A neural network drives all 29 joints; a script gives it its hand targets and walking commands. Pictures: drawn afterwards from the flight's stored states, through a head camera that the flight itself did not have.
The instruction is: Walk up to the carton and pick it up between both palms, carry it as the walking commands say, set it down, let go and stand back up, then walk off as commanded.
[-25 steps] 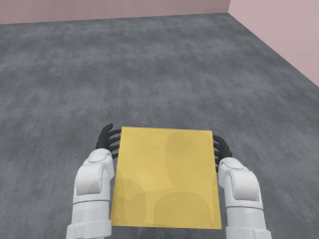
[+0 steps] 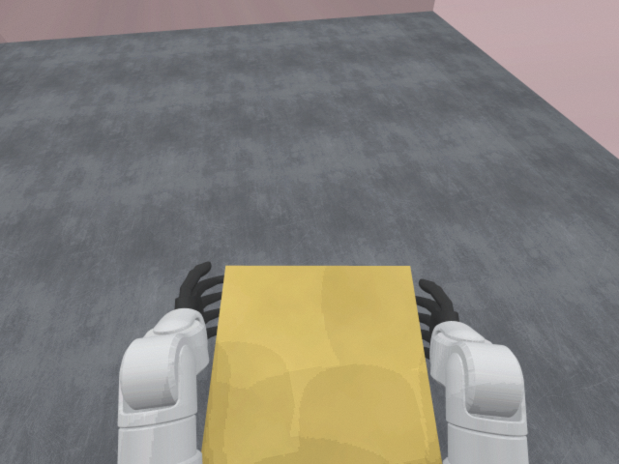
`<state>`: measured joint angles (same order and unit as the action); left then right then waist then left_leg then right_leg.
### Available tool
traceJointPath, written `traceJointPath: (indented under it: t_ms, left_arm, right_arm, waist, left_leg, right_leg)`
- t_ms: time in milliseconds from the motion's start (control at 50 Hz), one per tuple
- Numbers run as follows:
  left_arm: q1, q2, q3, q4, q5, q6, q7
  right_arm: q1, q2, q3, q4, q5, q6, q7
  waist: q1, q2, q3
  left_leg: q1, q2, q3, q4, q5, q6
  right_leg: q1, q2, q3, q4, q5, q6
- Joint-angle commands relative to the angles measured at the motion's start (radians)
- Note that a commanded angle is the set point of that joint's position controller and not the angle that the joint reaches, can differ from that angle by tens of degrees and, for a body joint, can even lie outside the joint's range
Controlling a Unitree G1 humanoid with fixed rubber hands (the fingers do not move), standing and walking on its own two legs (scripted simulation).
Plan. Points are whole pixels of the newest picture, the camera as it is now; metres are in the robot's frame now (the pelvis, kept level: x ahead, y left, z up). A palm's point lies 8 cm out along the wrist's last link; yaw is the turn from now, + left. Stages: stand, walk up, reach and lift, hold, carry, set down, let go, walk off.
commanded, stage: carry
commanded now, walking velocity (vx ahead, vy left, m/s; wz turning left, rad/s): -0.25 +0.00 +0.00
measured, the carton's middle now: (316, 379) +0.23 +0.00 +0.00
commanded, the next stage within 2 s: none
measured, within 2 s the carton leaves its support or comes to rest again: neither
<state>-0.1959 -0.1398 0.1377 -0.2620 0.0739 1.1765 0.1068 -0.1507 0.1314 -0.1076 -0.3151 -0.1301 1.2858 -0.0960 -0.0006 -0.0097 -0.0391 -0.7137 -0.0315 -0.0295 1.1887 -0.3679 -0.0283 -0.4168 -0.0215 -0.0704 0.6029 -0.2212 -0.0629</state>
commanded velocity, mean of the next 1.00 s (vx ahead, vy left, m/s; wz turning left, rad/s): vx -0.12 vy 0.00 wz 0.00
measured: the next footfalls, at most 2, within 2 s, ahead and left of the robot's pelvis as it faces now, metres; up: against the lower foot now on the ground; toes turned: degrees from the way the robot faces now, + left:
left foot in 0.20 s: -0.08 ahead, +0.14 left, +0.00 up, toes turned +5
right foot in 0.52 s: -0.17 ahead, -0.09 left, +0.00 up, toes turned -4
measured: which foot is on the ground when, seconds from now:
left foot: up 0.00-0.18, down 0.20-0.52, up 0.54-0.78, down 0.80-1.00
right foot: down 0.00-0.24, up 0.26-0.50, down 0.52-1.00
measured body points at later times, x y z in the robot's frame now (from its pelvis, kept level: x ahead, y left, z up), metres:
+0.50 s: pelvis -0.20 +0.01 -0.01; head -0.19 +0.01 +0.44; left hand +0.07 +0.18 +0.07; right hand +0.08 -0.12 +0.05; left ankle -0.12 +0.14 -0.73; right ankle -0.21 -0.09 -0.72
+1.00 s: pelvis -0.38 +0.01 -0.01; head -0.42 +0.00 +0.44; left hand -0.12 +0.18 +0.08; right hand -0.11 -0.12 +0.07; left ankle -0.34 +0.14 -0.73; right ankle -0.22 -0.09 -0.72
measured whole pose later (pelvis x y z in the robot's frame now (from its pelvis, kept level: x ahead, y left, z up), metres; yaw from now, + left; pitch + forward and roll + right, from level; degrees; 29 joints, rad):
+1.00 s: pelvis -0.38 +0.01 -0.01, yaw +2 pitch -2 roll +1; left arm -0.18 -0.14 0.16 -0.27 0.09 1.20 0.09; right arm -0.14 0.13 -0.07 -0.26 -0.13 1.27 -0.09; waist 0.02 -0.02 -0.07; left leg -0.35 0.03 0.07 0.64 -0.33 0.00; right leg -0.48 -0.04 -0.10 0.56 -0.22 -0.01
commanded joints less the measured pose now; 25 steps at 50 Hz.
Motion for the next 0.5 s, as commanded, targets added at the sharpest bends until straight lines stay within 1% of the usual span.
traceJointPath:
  t_ms: [0,20,40,60,80,100,120,140,160,180,200,220,240,260,280,300,320,340,360,380,400,420,440,460,480]
  left_arm:
    - [-0.518,-0.94,-0.736,-0.145,-0.419,0.063,-0.284]
    - [-0.458,-0.93,-0.709,-0.1,-0.377,0.066,-0.273]
    - [-0.416,-0.906,-0.688,-0.085,-0.366,0.071,-0.272]
    - [-0.36,-0.89,-0.675,-0.076,-0.355,0.073,-0.269]
    - [-0.409,-0.894,-0.69,-0.102,-0.359,0.068,-0.264]
    - [-0.342,-0.891,-0.675,-0.054,-0.35,0.079,-0.267]
    - [-0.348,-0.871,-0.672,-0.054,-0.326,0.078,-0.266]
    - [-0.349,-0.897,-0.669,-0.022,-0.331,0.081,-0.269]
    - [-0.316,-0.883,-0.661,0.008,-0.309,0.074,-0.275]
    - [-0.356,-0.9,-0.687,-0.044,-0.34,0.069,-0.276]
    - [-0.396,-0.926,-0.698,-0.052,-0.352,0.061,-0.279]
    - [-0.529,-0.941,-0.711,-0.105,-0.375,0.057,-0.289]
    - [-0.537,-0.946,-0.737,-0.18,-0.385,0.057,-0.292]
    - [-0.594,-0.95,-0.77,-0.21,-0.414,0.053,-0.291]
    - [-0.611,-0.956,-0.774,-0.207,-0.421,0.049,-0.286]
    - [-0.65,-0.986,-0.791,-0.22,-0.44,0.046,-0.284]
    - [-0.599,-0.982,-0.785,-0.191,-0.429,0.047,-0.282]
    - [-0.526,-0.955,-0.779,-0.173,-0.412,0.052,-0.282]
    - [-0.553,-0.953,-0.79,-0.168,-0.439,0.054,-0.286]
    - [-0.538,-0.936,-0.795,-0.184,-0.447,0.056,-0.289]
    - [-0.552,-0.936,-0.797,-0.19,-0.459,0.056,-0.285]
    - [-0.502,-0.923,-0.797,-0.194,-0.466,0.055,-0.286]
    - [-0.51,-0.937,-0.805,-0.158,-0.475,0.062,-0.292]
    - [-0.499,-0.918,-0.795,-0.173,-0.481,0.058,-0.294]
    - [-0.378,-0.888,-0.763,-0.089,-0.437,0.063,-0.299]
  right_arm:
    - [-0.666,0.873,0.722,-0.196,0.475,-0.06,0.246]
    - [-0.72,0.901,0.745,-0.211,0.491,-0.051,0.248]
    - [-0.676,0.869,0.739,-0.208,0.483,-0.049,0.249]
    - [-0.689,0.877,0.739,-0.21,0.487,-0.042,0.245]
    - [-0.67,0.893,0.734,-0.179,0.489,-0.035,0.251]
    - [-0.581,0.851,0.715,-0.147,0.47,-0.036,0.246]
    - [-0.57,0.868,0.704,-0.102,0.459,-0.032,0.252]
    - [-0.625,0.88,0.712,-0.125,0.464,-0.035,0.26]
    - [-0.644,0.869,0.71,-0.13,0.456,-0.044,0.257]
    - [-0.592,0.89,0.708,-0.096,0.453,-0.049,0.26]
    - [-0.618,0.88,0.709,-0.159,0.461,-0.06,0.265]
    - [-0.668,0.934,0.716,-0.08,0.459,-0.067,0.27]
    - [-0.617,0.955,0.701,-0.113,0.456,-0.078,0.271]
    - [-0.608,0.917,0.685,-0.16,0.463,-0.082,0.272]
    - [-0.639,0.919,0.7,-0.162,0.464,-0.078,0.262]
    - [-0.624,0.927,0.683,-0.164,0.45,-0.072,0.26]
    - [-0.615,0.909,0.68,-0.184,0.434,-0.08,0.251]
    - [-0.584,0.891,0.681,-0.202,0.417,-0.082,0.248]
    - [-0.571,0.855,0.666,-0.203,0.401,-0.084,0.245]
    - [-0.585,0.867,0.671,-0.226,0.414,-0.082,0.243]
    - [-0.542,0.873,0.659,-0.193,0.411,-0.08,0.241]
    - [-0.504,0.857,0.655,-0.222,0.398,-0.084,0.239]
    - [-0.575,0.874,0.663,-0.211,0.4,-0.081,0.237]
    - [-0.488,0.856,0.652,-0.172,0.383,-0.076,0.232]
    - [-0.421,0.827,0.634,-0.124,0.344,-0.082,0.227]
  waist:
    - [0.004,-0.082,-0.382]
    - [0.006,-0.126,-0.411]
    - [0.013,-0.162,-0.423]
    - [0.01,-0.217,-0.423]
    - [0.016,-0.249,-0.471]
    - [0.017,-0.258,-0.491]
    - [0.017,-0.257,-0.493]
    - [0.006,-0.264,-0.471]
    - [0.01,-0.229,-0.468]
    - [0.009,-0.134,-0.447]
    - [0.004,-0.042,-0.45]
    - [-0.01,0.207,-0.328]
    - [-0.015,0.328,-0.295]
    - [-0.026,0.345,-0.274]
    - [-0.026,0.213,-0.262]
    - [-0.022,0.142,-0.279]
    - [-0.007,0.153,-0.275]
    - [-0.003,0.15,-0.291]
    - [-0.002,0.211,-0.335]
    - [-0.005,0.204,-0.341]
    - [-0.007,0.214,-0.368]
    - [-0.006,0.257,-0.443]
    - [0.005,0.209,-0.425]
    - [-0.005,0.152,-0.435]
    - [-0.005,0.082,-0.466]
  left_leg:
    - [0.059,0.029,0.07,-0.052,-0.031,-0.04]
    - [0.08,0.037,0.074,-0.183,-0.087,-0.05]
    - [0.111,0.025,0.077,-0.246,-0.131,-0.038]
    - [0.157,0.027,0.086,-0.308,-0.131,-0.024]
    - [0.199,0.025,0.074,-0.448,-0.18,-0.016]
    - [0.238,0.009,0.095,-0.488,-0.15,-0.012]
    - [0.277,-0.006,0.118,-0.604,-0.087,-0.009]
    - [0.342,0.015,0.114,-0.767,0.052,-0.011]
    - [0.455,0.053,0.084,-0.795,0.098,-0.012]
    - [0.53,0.093,0.051,-0.736,0.089,-0.005]
    - [0.581,0.144,-0.022,-0.76,0.024,0.018]
    - [0.482,0.317,-0.2,-0.81,0.16,0.106]
    - [0.392,0.391,-0.25,-0.829,0.316,0.178]
    - [0.29,0.416,-0.222,-0.851,0.364,0.239]
    - [0.212,0.402,-0.143,-0.834,0.327,0.245]
    - [0.267,0.373,-0.107,-0.809,0.378,0.221]
    - [0.292,0.317,-0.031,-0.761,0.526,0.177]
    - [0.343,0.3,-0.046,-0.742,0.536,0.166]
    - [0.457,0.297,-0.043,-0.708,0.622,0.173]
    - [0.531,0.301,-0.074,-0.681,0.708,0.184]
    - [0.542,0.313,-0.077,-0.667,0.757,0.185]
    - [0.612,0.295,-0.061,-0.61,0.751,0.18]
    - [0.566,0.287,-0.056,-0.587,0.686,0.158]
    - [0.502,0.257,-0.08,-0.581,0.645,0.141]
    - [0.375,0.207,-0.055,-0.531,0.398,0.102]
  right_leg:
    - [0.296,-0.223,0.171,-0.181,0.275,-0.067]
    - [0.353,-0.235,0.208,-0.184,0.251,-0.081]
    - [0.36,-0.258,0.27,-0.204,0.259,-0.093]
    - [0.37,-0.262,0.27,-0.209,0.259,-0.087]
    - [0.431,-0.265,0.262,-0.176,0.352,-0.104]
    - [0.452,-0.292,0.275,-0.178,0.398,-0.104]
    - [0.452,-0.28,0.253,-0.156,0.436,-0.102]
    - [0.432,-0.25,0.219,-0.115,0.46,-0.064]
    - [0.314,-0.213,0.188,-0.119,0.386,-0.013]
    - [0.19,-0.197,0.186,-0.136,0.383,0.022]
    - [0.104,-0.163,0.145,-0.122,0.201,0.053]
    - [-0.024,-0.043,0.001,-0.001,-0.002,0.093]
    - [-0.054,-0.024,-0.02,0.244,-0.193,0.073]
    - [-0.066,0.012,-0.004,0.497,-0.274,0.062]
    - [-0.028,0.001,0.074,0.601,-0.245,0.062]
    - [-0.08,0.008,0.075,0.644,-0.209,0.061]
    - [-0.092,0.004,0.07,0.611,-0.19,0.065]
    - [-0.11,0.015,0.023,0.551,-0.188,0.075]
    - [-0.134,0.008,0.0,0.479,-0.207,0.086]
    - [-0.18,0.018,-0.001,0.385,-0.245,0.101]
    - [-0.127,0.016,-0.02,0.288,-0.26,0.097]
    - [-0.058,0.03,-0.02,0.118,-0.223,0.091]
    - [0.026,0.014,-0.004,-0.057,-0.133,0.081]
    - [0.141,0.014,0.009,-0.137,-0.047,0.069]
    - [0.291,-0.059,0.096,-0.168,-0.011,0.06]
